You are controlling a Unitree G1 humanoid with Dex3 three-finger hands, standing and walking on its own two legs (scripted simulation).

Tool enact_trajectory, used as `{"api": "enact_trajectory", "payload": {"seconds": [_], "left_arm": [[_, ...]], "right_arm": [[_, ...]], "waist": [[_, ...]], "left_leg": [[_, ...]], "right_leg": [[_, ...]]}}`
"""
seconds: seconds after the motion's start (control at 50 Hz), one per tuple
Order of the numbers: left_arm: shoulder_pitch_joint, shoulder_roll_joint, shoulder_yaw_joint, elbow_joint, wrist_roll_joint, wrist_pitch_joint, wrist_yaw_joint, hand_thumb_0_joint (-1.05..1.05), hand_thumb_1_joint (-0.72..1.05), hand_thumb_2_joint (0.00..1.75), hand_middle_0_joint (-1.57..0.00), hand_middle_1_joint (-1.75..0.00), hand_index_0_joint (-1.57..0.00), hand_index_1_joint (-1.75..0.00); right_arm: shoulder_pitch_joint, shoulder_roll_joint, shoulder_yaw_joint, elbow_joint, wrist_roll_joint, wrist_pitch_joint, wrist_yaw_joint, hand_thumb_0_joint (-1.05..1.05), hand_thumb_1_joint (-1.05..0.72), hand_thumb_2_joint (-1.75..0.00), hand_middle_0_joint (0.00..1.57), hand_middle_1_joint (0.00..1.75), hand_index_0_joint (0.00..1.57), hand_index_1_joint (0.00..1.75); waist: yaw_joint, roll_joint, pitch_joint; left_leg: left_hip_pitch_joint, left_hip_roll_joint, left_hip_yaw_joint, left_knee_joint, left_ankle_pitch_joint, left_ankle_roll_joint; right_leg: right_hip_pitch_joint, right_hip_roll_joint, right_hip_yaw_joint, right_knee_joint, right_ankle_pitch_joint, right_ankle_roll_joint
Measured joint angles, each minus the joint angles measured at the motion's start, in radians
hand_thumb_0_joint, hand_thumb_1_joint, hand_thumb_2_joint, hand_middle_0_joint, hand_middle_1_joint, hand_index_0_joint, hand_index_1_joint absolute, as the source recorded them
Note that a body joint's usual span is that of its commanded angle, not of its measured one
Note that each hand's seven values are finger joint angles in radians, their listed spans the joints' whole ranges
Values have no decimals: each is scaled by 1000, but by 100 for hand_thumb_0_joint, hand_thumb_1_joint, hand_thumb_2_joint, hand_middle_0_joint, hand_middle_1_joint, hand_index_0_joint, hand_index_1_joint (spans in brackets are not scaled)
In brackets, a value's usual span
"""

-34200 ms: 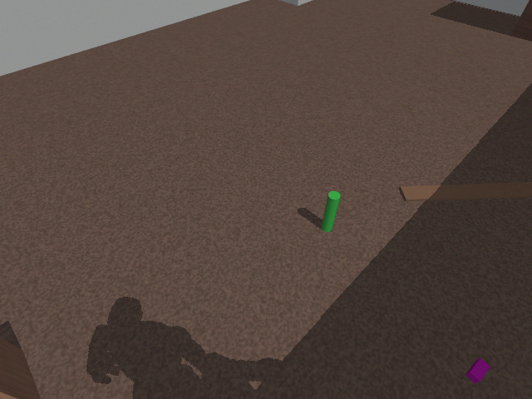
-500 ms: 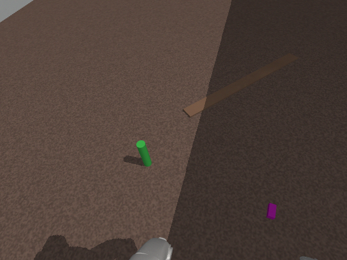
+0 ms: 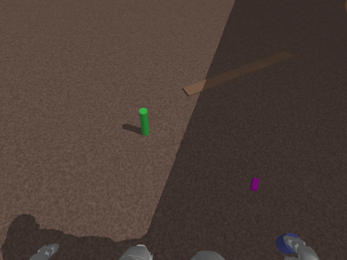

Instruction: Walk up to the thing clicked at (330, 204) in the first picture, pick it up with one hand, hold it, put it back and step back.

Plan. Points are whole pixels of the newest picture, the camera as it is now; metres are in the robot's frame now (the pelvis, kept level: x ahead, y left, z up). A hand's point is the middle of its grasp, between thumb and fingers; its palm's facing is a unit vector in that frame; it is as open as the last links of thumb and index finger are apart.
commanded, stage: step back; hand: left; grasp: from the side
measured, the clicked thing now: (144, 122) +0.93 +0.21 -0.64
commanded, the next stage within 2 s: stand in 1.30 s
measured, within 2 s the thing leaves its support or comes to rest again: neither
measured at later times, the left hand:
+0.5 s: hand out of the picture -0.07 +0.29 -0.15, palm faces +0.06 -0.91 -0.40, open 7.4 cm
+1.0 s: hand out of the picture -0.05 +0.26 -0.15, palm faces +0.05 -0.94 -0.34, open 7.4 cm
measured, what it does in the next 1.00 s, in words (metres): walks backwards: right foot, then left foot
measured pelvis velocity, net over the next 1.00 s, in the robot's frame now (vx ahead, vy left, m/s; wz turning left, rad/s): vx -0.11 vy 0.00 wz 0.03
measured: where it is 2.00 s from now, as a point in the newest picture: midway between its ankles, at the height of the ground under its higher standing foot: outside the picture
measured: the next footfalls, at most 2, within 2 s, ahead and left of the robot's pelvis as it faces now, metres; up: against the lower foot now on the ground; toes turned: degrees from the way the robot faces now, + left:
right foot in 0.08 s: -0.07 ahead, -0.13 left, +0.00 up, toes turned +1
left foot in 0.40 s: -0.08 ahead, +0.12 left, +0.00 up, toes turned +2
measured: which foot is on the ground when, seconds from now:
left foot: down 0.00-0.12, up 0.14-0.38, down 0.40-1.00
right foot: up 0.00-0.06, down 0.08-1.00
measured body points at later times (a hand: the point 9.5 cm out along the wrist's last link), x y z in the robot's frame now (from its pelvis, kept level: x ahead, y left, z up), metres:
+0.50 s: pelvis -0.13 +0.01 +0.00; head -0.13 +0.02 +0.45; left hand -0.07 +0.34 -0.12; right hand -0.07 -0.29 -0.13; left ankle -0.15 +0.13 -0.73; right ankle -0.09 -0.12 -0.70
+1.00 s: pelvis -0.11 +0.00 +0.00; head -0.10 +0.00 +0.45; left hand -0.06 +0.31 -0.13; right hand -0.03 -0.31 -0.12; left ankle -0.12 +0.11 -0.73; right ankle -0.11 -0.13 -0.73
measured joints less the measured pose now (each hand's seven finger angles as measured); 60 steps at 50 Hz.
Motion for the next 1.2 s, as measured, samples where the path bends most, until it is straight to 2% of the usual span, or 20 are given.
{"api": "enact_trajectory", "payload": {"seconds": [0.08,0.12,0.14,0.18,0.22,0.26,0.32,0.38,0.42,0.46,0.5,0.64,0.68,0.72,0.8,0.86,0.92,1.0,1.04,1.2], "left_arm": [[27,0,-7,30,8,-17,-2,0,90,90,-20,-30,-20,-30],[22,-32,-13,59,18,-21,-5,0,90,90,-20,-30,-20,-30],[33,-40,-17,60,22,-21,-11,0,90,90,-20,-30,-20,-30],[63,-35,-20,54,28,-20,-17,0,90,90,-20,-30,-20,-30],[86,-31,-18,56,32,-17,-12,0,90,90,-20,-30,-20,-30],[90,-30,-13,59,36,-15,-8,0,90,90,-21,-30,-20,-31],[77,-24,-7,45,45,-22,-7,0,90,90,-21,-30,-20,-31],[45,-12,-1,19,48,-28,-14,0,90,90,-21,-30,-20,-31],[20,14,6,12,40,-23,-16,0,90,90,-20,-30,-20,-31],[31,18,9,25,30,-15,-13,0,90,90,-20,-30,-20,-30],[43,17,1,57,24,-8,-22,0,90,90,-20,-30,-20,-30],[66,15,4,115,16,-22,-56,0,90,90,-20,-30,-20,-30],[54,-8,3,134,22,-33,-52,0,90,90,-20,-30,-20,-30],[52,-30,-4,136,28,-52,-48,0,90,90,-20,-30,-20,-30],[54,-46,-14,129,31,-63,-46,0,90,90,-20,-30,-20,-30],[47,-52,-22,131,27,-66,-43,0,90,90,-20,-30,-20,-30],[34,-41,-29,136,18,-57,-41,0,90,90,-20,-30,-20,-31],[16,-24,-35,155,1,-45,-34,0,90,90,-20,-30,-20,-30],[4,-17,-36,164,0,-53,-33,0,90,90,-20,-30,-20,-30],[-55,-28,-49,177,-3,-67,-24,0,90,90,-20,-30,-20,-30]], "right_arm": [[-60,-23,-1,-37,10,10,3,1,-90,-90,20,30,21,30],[-81,-46,-10,-28,18,22,2,1,-90,-90,20,30,21,30],[-76,-47,-14,-20,22,29,-1,1,-90,-90,20,30,21,30],[-51,-30,-16,-2,26,43,-5,1,-90,-90,20,30,21,29],[-27,-22,-11,12,33,47,0,1,-90,-90,20,30,21,29],[6,-25,-11,18,37,37,0,1,-90,-90,20,30,21,29],[55,-37,-12,38,31,21,-2,1,-90,-90,20,30,21,29],[101,-39,-15,73,21,3,-2,1,-90,-90,20,30,20,29],[107,-5,-19,114,8,-12,-5,1,-90,-90,20,30,20,29],[124,23,-8,132,-3,-23,0,1,-90,-90,20,30,20,29],[143,35,1,142,-3,-35,8,1,-90,-90,20,30,21,29],[122,34,3,128,-11,-61,17,1,-90,-90,21,30,21,30],[109,13,-4,125,-5,-53,16,1,-90,-90,21,30,21,30],[109,-4,-9,127,6,-43,8,1,-90,-90,21,30,21,30],[105,-16,-11,141,14,-44,5,1,-90,-90,20,30,21,29],[103,-26,-14,148,14,-56,6,1,-90,-90,20,30,20,29],[93,-17,-17,161,9,-69,2,1,-90,-90,20,30,20,29],[83,20,-1,176,4,-74,5,1,-90,-90,20,30,20,29],[69,32,9,187,7,-67,8,1,-90,-90,20,30,21,29],[6,39,14,195,20,-63,0,1,-90,-90,20,30,21,30]], "waist": [[17,22,23],[3,103,49],[-1,117,41],[28,80,12],[43,46,-8],[32,39,-30],[16,51,-53],[0,60,-63],[11,-7,-40],[16,-39,-57],[-9,-29,-90],[-21,-34,-111],[-26,11,-93],[-26,49,-96],[0,33,-104],[2,36,-104],[0,18,-95],[-3,-7,-105],[-2,-7,-103],[-15,17,-99]], "left_leg": [[-79,21,31,65,16,-17],[-102,58,-12,96,28,-18],[-118,41,-41,118,-35,-17],[-154,-37,-76,273,-203,-27],[-162,-98,-106,433,-247,-28],[-147,-126,-131,521,-244,-31],[-54,-95,-119,422,-249,-39],[90,-42,-61,126,-248,-41],[155,-79,-24,7,-148,-28],[166,-86,-6,3,-139,-18],[166,-65,-26,-5,-135,-8],[164,-25,-8,-24,-119,-33],[154,9,-27,13,-139,-42],[127,23,-63,68,-185,-31],[73,-27,-43,166,-283,-25],[74,-24,-17,94,-237,-20],[117,-34,3,-33,-59,-18],[139,-33,15,-46,-83,-15],[154,-20,17,-48,-92,-20],[179,-10,15,-76,-89,-29]], "right_leg": [[134,-47,-51,-351,95,-5],[149,-3,-88,-386,127,-17],[138,-3,-99,-378,135,-21],[99,-38,-70,-353,145,-29],[80,-70,-40,-367,172,-31],[61,-92,-42,-386,198,-30],[28,-104,-64,-387,219,-16],[-1,-116,-105,-348,213,-4],[-19,-157,-77,-282,186,-9],[-38,-134,-39,-216,89,-23],[-42,-98,-46,-171,50,-30],[57,-95,-63,-354,104,-37],[93,-65,-87,-425,231,-26],[104,-43,-114,-445,248,-22],[100,-71,-106,-444,231,-35],[104,-83,-114,-453,230,-21],[98,-100,-108,-415,203,-3],[104,-91,-85,-418,156,-26],[130,-81,-87,-461,227,-15],[157,-72,-90,-494,223,-10]]}}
